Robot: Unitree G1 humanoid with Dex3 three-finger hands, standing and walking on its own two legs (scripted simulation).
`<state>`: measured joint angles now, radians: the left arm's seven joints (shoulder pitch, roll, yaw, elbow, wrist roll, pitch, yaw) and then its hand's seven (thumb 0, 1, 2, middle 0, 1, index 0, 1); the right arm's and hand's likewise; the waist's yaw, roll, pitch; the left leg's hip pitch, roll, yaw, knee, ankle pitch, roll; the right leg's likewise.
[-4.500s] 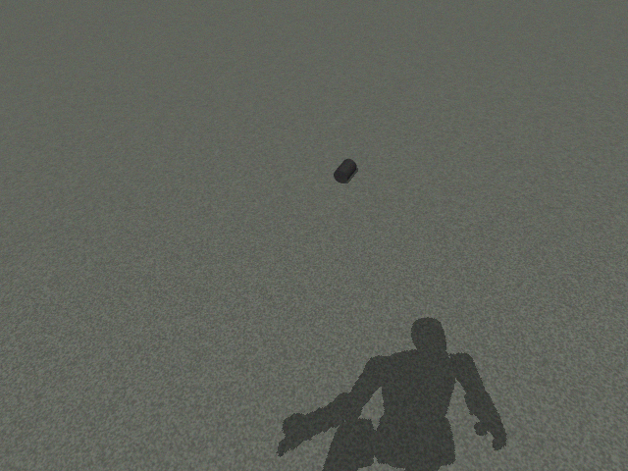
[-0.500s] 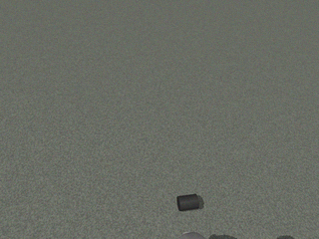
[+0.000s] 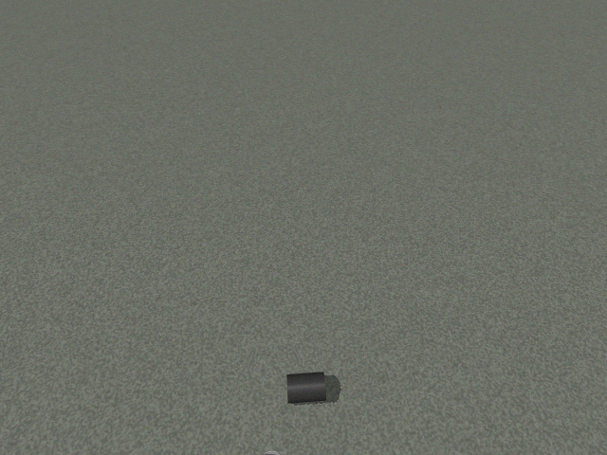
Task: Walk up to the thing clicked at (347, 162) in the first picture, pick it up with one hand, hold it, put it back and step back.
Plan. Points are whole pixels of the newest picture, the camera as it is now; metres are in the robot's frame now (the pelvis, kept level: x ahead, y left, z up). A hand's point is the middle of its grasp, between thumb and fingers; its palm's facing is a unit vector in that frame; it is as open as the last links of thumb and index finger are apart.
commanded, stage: walk up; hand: left
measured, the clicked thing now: (306, 387) +0.44 +0.04 -0.71
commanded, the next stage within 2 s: none
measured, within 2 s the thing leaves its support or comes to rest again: neither
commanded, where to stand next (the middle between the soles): +0.04 -0.20 m, yaw +3 degrees
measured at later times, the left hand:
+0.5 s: hand out of the picture +0.07 +0.05 -0.17, palm faces -0.03 -0.91 -0.41, open 7.3 cm
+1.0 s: hand out of the picture -0.01 +0.05 -0.10, palm faces +0.13 -0.83 -0.55, open 7.4 cm
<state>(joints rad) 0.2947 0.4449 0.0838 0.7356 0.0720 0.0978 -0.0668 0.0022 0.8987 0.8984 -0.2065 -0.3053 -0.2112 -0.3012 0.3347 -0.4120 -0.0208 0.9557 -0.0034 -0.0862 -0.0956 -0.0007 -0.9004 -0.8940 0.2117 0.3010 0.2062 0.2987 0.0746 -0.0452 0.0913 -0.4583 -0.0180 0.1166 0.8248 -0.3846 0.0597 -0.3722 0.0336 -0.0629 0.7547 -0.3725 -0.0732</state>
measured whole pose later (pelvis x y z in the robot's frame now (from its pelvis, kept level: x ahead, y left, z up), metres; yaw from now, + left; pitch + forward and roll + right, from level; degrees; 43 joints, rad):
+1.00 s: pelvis +0.00 -0.26 +0.00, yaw +7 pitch -2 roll +1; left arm 0.32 0.42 0.07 0.84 0.02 -0.06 0.05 0.00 0.90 0.90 -0.21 -0.31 -0.21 -0.30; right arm 0.18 -0.45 -0.07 0.89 -0.03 0.05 0.02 0.00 -0.90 -0.89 0.21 0.30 0.20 0.30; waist 0.06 0.08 0.15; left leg -0.44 0.00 -0.09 0.87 -0.40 0.01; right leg -0.32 -0.11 -0.08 0.75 -0.38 0.02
